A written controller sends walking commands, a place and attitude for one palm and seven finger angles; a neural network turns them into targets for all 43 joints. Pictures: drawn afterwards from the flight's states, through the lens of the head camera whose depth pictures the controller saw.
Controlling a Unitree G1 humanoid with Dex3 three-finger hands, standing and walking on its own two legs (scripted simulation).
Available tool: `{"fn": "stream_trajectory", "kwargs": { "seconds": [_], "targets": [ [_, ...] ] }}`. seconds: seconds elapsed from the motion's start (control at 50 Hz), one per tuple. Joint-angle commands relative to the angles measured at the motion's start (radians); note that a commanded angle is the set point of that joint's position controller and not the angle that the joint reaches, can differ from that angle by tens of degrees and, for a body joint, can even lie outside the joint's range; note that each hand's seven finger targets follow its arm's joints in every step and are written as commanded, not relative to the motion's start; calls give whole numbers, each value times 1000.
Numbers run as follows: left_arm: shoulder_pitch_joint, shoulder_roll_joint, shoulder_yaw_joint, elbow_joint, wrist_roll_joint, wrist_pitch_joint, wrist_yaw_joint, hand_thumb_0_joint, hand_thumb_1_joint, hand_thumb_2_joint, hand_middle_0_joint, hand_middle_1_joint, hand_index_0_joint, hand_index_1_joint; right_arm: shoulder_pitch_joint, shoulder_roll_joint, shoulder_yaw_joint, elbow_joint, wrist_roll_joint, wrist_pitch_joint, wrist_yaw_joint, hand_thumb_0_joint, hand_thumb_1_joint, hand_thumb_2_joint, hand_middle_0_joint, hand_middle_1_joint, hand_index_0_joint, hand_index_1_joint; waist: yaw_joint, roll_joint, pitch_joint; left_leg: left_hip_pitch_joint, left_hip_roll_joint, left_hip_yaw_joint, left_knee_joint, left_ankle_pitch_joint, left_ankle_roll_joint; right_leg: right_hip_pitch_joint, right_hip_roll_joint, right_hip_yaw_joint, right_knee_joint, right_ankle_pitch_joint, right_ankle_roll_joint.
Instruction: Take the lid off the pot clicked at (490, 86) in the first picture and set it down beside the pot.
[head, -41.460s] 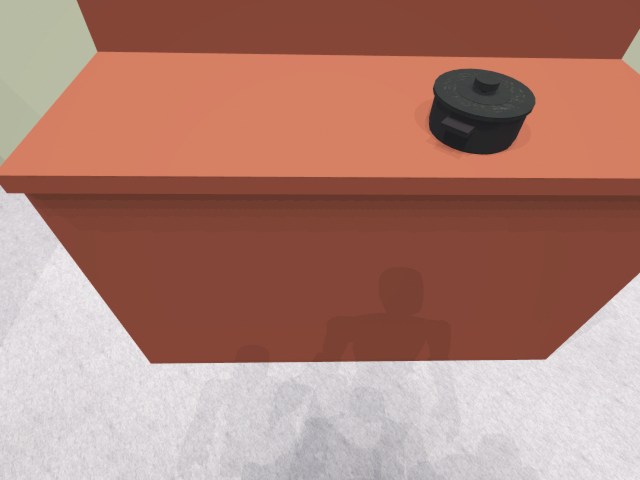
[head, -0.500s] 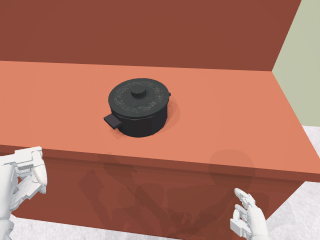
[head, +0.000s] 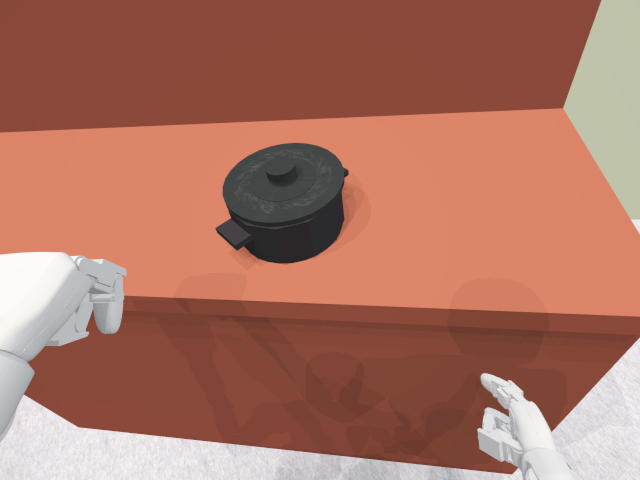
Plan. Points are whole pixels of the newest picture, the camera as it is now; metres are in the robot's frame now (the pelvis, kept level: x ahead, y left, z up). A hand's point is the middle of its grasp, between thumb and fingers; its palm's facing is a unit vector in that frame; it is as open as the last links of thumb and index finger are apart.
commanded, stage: reach forward and open the fingers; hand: left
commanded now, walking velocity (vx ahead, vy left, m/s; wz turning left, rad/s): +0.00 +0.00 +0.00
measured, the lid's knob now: (280, 169) +0.48 +0.12 +0.16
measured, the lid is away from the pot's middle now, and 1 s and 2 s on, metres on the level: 0.01 0.01 0.01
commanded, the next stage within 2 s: move the open hand above the knob in 0.80 s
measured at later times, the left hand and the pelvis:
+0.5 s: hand (74, 290) +0.23 +0.26 +0.20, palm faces -0.06 +0.01 -1.00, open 7.9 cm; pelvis -0.04 +0.01 +0.00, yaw +2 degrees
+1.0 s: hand (87, 248) +0.27 +0.26 +0.22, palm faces -0.03 +0.01 -1.00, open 10.2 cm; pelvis -0.05 +0.01 +0.00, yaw +1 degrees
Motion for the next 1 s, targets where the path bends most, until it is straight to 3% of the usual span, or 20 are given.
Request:
{"fn": "stream_trajectory", "kwargs": {
  "seconds": [0.0,0.08,0.12,0.18,0.24,0.3,0.32,0.34,0.4,0.44,0.48,0.64,0.7,0.74,0.8,0.84,0.86,0.92,0.94,0.98],
  "targets": [
    [-211,222,126,-70,18,-2,-84,0,385,1236,-1174,-932,-1174,-932,-156,-87,-27,-165,16,-70,-7,0,-900,-900,200,300,200,300,-7,-122,-141,111,15,-75,-67,252,0,-12,-26,21,-106,245,34],
    [-380,263,103,-28,22,-15,-165,0,236,1320,-1127,-790,-1127,-790,-157,-86,-23,-145,15,-94,-24,0,-900,-900,200,300,200,300,-16,-109,-150,139,3,-86,-86,236,5,-11,-21,15,-127,216,38],
    [-422,319,147,0,38,-11,-189,0,163,1362,-1102,-720,-1102,-720,-180,-89,-19,-152,19,-106,-25,0,-900,-900,200,300,200,300,-11,-90,-161,166,-2,-92,-79,260,6,5,-6,27,-124,241,23],
    [-568,283,70,66,44,-23,-234,0,58,1425,-1063,-613,-1063,-613,-171,-84,-16,-135,17,-102,-33,0,-900,-900,200,300,200,300,-17,-75,-141,155,-7,-89,-114,194,3,-11,-13,14,-146,155,31],
    [-606,285,61,70,48,-26,-265,0,-43,1488,-1023,-507,-1023,-507,-183,-80,-11,-145,15,-107,-21,0,-900,-900,200,300,200,300,-10,-61,-199,172,-18,-89,-117,207,4,24,-12,16,-136,166,22],
    [-670,281,43,130,52,-26,-279,0,-141,1551,-984,-400,-984,-400,-183,-82,-11,-139,17,-109,-25,0,-900,-900,200,300,200,300,-12,-78,-133,147,-11,-89,-137,125,2,-17,-9,12,-156,79,25],
    [-644,309,86,148,56,-19,-275,0,-173,1572,-971,-365,-971,-365,-195,-89,-12,-152,19,-113,-20,0,-900,-900,200,300,200,300,-11,-70,-145,165,-11,-96,-117,141,2,-11,3,23,-142,98,10],
    [-725,315,65,149,64,-23,-285,0,-205,1593,-958,-329,-958,-329,-188,-84,-8,-140,18,-105,-21,0,-900,-900,200,300,200,300,-11,-74,-183,151,-15,-87,-137,128,1,11,-9,18,-144,80,18],
    [-788,285,25,164,61,-29,-287,0,-300,1656,-919,-223,-919,-223,-194,-78,-10,-146,20,-115,-24,0,-900,-900,200,300,200,300,-9,-39,-146,146,-10,-97,-152,71,-1,-20,-10,14,-147,19,17],
    [-801,296,33,168,71,-25,-290,0,-363,1698,-893,-152,-893,-152,-193,-78,-9,-148,18,-115,-17,0,-900,-900,200,300,200,300,-6,-38,-208,164,-13,-96,-149,93,0,7,-8,20,-134,42,10],
    [-809,299,38,205,71,-22,-289,0,-426,1735,-868,-81,-868,-81,-192,-83,-13,-148,20,-113,-19,0,-900,-900,200,300,200,300,-4,-72,-145,130,-7,-94,-156,51,-1,-19,-10,15,-143,4,14],
    [-956,286,-8,267,91,-19,-289,0,-417,1695,-859,-81,-859,-81,-184,-83,-11,-142,26,-114,-21,0,-900,-900,200,300,200,300,-17,-57,-170,133,-2,-109,-182,-36,-4,-30,-9,17,-122,-41,6],
    [-1020,280,-26,287,96,-20,-286,0,-415,1689,-858,-81,-858,-81,-187,-83,-14,-138,28,-115,-29,0,-900,-900,200,300,200,300,-20,-54,-134,120,-1,-112,-189,-73,-4,-50,-9,14,-120,-63,6],
    [-1035,285,-26,304,104,-17,-291,0,-415,1687,-858,-81,-858,-81,-183,-81,-11,-140,27,-117,-25,0,-900,-900,200,300,200,300,-18,-53,-192,135,-4,-112,-181,-49,-4,-26,-8,20,-113,-45,1],
    [-1072,276,-42,349,103,-10,-295,0,-414,1686,-857,-81,-857,-81,-182,-86,-13,-134,29,-113,-32,0,-900,-900,200,300,200,300,-24,-75,-143,117,-1,-108,-185,-75,-2,-50,-10,16,-119,-67,5],
    [-1100,278,-49,334,112,-10,-303,0,-414,1686,-857,-81,-857,-81,-183,-83,-9,-139,30,-115,-26,0,-900,-900,200,300,200,300,-24,-56,-205,141,-5,-109,-177,-35,-2,-26,-9,20,-109,-35,-1],
    [-1114,261,-64,342,106,-9,-304,0,-414,1686,-857,-81,-857,-81,-185,-80,-10,-141,31,-113,-29,0,-900,-900,200,300,200,300,-29,-69,-160,129,-1,-108,-181,-57,-1,-46,-9,16,-114,-49,3],
    [-1084,293,-22,377,112,-4,-303,0,-414,1686,-857,-81,-857,-81,-160,-94,-16,-139,31,-115,-27,0,-900,-900,200,300,200,300,-31,-71,-187,149,-7,-106,-147,-5,2,-36,-1,25,-111,-14,-8],
    [-1152,268,-70,346,124,0,-315,0,-414,1686,-857,-81,-857,-81,-185,-81,-8,-142,30,-113,-24,0,-900,-900,200,300,200,300,-27,-66,-233,151,-10,-102,-160,18,1,-10,-12,25,-108,1,-4],
    [-1175,207,-126,353,113,5,-317,0,-414,1686,-857,-81,-857,-81,-188,-77,-9,-140,33,-116,-23,0,-900,-900,200,300,200,300,-37,-69,-177,150,-6,-111,-167,-12,2,-48,-12,14,-109,-15,-1]
  ]
}}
